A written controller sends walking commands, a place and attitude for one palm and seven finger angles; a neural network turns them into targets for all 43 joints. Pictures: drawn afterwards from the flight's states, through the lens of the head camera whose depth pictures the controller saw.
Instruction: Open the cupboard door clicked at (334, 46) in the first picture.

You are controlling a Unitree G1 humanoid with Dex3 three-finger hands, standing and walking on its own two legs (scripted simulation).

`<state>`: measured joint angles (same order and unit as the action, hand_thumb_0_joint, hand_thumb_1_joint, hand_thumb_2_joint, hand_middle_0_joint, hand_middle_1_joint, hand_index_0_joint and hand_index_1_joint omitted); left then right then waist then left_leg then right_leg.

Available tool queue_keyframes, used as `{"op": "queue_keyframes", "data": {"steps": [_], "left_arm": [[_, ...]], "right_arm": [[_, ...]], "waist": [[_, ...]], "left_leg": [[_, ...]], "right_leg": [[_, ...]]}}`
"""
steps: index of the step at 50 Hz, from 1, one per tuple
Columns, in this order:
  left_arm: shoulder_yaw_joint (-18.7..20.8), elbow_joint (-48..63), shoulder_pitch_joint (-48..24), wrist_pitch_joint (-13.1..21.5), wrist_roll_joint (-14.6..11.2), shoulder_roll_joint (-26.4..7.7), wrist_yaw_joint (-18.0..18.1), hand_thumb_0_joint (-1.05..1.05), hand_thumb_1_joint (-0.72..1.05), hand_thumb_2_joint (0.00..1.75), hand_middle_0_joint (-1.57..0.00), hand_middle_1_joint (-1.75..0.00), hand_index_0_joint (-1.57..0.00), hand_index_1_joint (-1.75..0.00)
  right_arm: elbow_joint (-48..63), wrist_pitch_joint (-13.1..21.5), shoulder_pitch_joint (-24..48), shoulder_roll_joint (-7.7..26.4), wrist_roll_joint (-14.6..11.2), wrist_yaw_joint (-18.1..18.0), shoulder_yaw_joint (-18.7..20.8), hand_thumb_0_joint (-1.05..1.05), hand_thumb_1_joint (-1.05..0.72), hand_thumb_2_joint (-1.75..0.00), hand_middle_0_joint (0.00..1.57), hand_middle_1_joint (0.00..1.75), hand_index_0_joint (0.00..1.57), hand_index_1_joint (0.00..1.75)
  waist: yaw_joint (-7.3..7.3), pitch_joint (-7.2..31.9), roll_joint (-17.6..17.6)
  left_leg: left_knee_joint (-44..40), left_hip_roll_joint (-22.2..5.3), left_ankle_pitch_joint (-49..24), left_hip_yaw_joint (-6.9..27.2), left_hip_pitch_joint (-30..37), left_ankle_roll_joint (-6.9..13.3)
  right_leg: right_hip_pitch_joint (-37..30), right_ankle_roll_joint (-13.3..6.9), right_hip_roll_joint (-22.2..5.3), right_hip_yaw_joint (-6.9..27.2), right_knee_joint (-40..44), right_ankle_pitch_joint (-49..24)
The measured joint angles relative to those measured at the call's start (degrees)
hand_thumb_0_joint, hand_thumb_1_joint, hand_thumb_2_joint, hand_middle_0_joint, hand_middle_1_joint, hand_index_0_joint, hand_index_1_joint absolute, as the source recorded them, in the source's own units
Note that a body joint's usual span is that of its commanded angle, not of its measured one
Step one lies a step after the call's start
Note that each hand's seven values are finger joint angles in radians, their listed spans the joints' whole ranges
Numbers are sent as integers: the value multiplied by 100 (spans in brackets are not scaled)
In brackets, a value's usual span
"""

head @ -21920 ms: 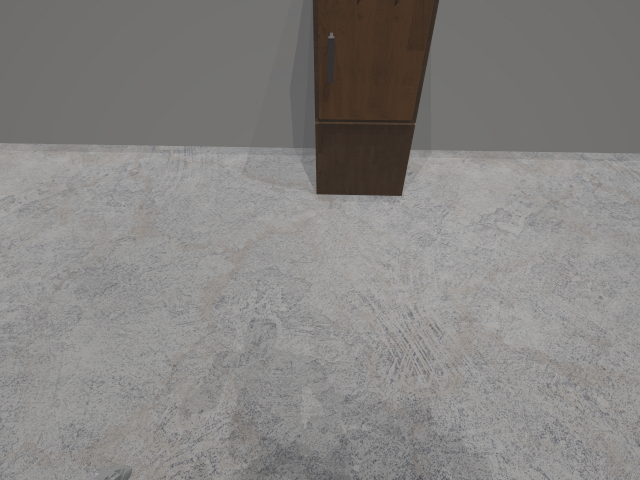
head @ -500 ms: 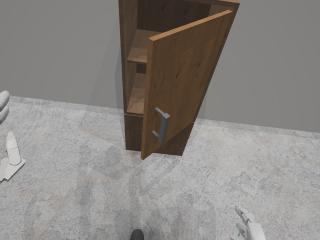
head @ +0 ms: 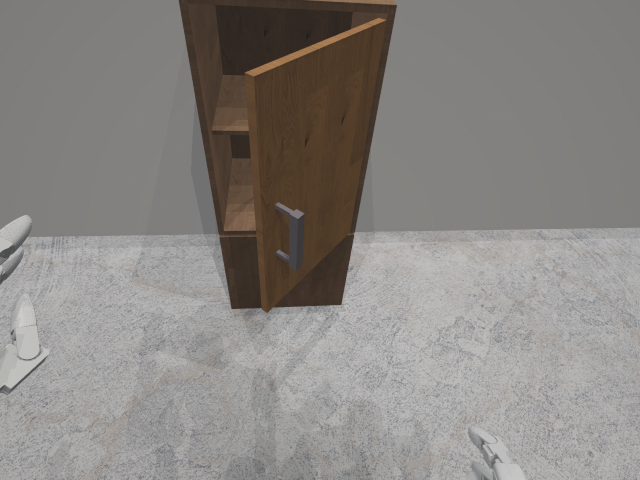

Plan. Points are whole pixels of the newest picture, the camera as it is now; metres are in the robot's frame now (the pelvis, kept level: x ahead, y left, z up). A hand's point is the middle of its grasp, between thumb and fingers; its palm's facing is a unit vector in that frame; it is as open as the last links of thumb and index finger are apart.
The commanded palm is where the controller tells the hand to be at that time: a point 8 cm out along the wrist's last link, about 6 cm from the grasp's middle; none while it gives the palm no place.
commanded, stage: stop stepping back and stand still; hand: left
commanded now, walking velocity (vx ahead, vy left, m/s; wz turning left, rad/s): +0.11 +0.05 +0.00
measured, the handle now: (288, 237) +0.59 +0.08 -0.09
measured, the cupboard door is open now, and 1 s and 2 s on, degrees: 48 48 48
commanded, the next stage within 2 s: let the arm hang, fingers relaxed in 0.72 s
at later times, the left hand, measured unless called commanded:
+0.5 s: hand (7, 342) +0.20 +0.29 +0.16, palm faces +0.42 -0.77 -0.48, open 7.4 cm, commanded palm +0.14 +0.33 +0.17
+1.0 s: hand out of the picture +0.14 +0.29 -0.09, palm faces +0.06 -0.91 -0.42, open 7.4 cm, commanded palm none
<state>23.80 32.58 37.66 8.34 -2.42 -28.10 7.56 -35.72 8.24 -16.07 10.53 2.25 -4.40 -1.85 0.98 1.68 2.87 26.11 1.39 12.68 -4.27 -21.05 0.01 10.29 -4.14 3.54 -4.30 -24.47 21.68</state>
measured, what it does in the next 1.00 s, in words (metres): steps on the spot: left foot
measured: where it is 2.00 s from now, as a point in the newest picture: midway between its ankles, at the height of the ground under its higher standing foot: outside the picture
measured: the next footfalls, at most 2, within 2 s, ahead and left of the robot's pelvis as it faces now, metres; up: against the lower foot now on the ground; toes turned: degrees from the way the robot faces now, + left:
left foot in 0.22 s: +0.05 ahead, +0.15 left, +0.00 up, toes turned +5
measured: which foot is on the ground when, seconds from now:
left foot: up 0.00-0.20, down 0.22-1.00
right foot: down 0.00-1.00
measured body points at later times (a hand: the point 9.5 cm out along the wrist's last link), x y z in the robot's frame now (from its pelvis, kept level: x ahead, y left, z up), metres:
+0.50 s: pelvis +0.00 +0.03 +0.00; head +0.00 +0.02 +0.45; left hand +0.17 +0.33 +0.18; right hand +0.17 -0.19 -0.09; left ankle +0.01 +0.15 -0.74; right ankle +0.00 -0.06 -0.74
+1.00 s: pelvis -0.01 +0.04 -0.01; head -0.01 +0.01 +0.44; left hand +0.14 +0.33 -0.06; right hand +0.14 -0.22 -0.13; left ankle +0.01 +0.15 -0.74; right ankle +0.00 -0.06 -0.74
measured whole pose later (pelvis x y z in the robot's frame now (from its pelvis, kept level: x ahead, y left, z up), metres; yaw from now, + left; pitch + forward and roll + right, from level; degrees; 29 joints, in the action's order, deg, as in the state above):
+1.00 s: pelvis -0.01 +0.04 -0.01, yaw +3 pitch +0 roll +0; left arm 3.4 -31.0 13.2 -1.3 2.1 -18.1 0.1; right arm -48.8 1.7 -6.7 18.4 1.3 0.3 0.2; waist 0.4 0.3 -3.9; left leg 30.6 0.3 13.2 -3.1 -17.9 1.5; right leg 16.1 -1.2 -1.9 -5.7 -31.9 16.3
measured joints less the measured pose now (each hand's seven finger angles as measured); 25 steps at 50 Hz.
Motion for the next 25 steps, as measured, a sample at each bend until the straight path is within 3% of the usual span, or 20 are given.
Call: {"op": "queue_keyframes", "data": {"steps": [2,5,7,11,15,20,25], "left_arm": [[18,-154,-207,34,1,-4,-7,1,89,90,-21,-31,-21,-30],[-4,-582,-571,146,39,228,34,1,89,90,-21,-31,-21,-30],[-50,-801,-746,174,68,431,72,1,89,90,-21,-31,-21,-30],[-169,-793,-777,212,90,705,123,1,89,90,-21,-31,-21,-30],[-112,-711,-664,284,91,646,99,1,89,90,-21,-31,-21,-30],[-6,-734,-664,361,78,459,71,1,89,90,-21,-31,-21,-30],[-81,-785,-624,316,35,491,39,1,89,90,-21,-31,-21,-30]], "right_arm": [[-192,-113,93,122,-11,-18,81,1,-90,-90,20,30,20,30],[-432,-162,14,260,-89,-31,172,2,-90,-90,20,30,20,30],[-499,-125,-88,326,-129,-71,209,2,-90,-90,20,30,20,30],[-470,27,-193,457,-140,-130,250,2,-90,-90,20,30,20,30],[-432,61,3,323,-142,-126,222,2,-90,-90,20,30,20,30],[-240,152,224,134,-156,-32,100,2,-90,-90,20,30,20,30],[-148,117,398,42,-155,43,11,2,-90,-90,20,30,20,30]], "waist": [[-112,-32,-50],[-114,116,-133],[-79,209,-164],[-12,213,-294],[-63,-4,-171],[-87,-138,-269],[-89,-166,-394]], "left_leg": [[1324,-36,352,122,-441,-78],[2227,-191,478,213,-554,-63],[2012,-321,554,200,-307,0],[642,-514,411,251,552,123],[453,-396,248,99,736,-99],[320,-389,177,29,740,-56],[218,-372,121,13,732,-19]], "right_leg": [[140,-149,-20,-24,-122,-779],[157,-126,-39,-83,-258,-746],[140,-82,-76,-140,-297,-642],[197,0,-104,-259,-558,-451],[169,97,-253,-117,-653,-411],[166,152,-251,-49,-471,-538],[140,190,-259,-33,-291,-646]]}}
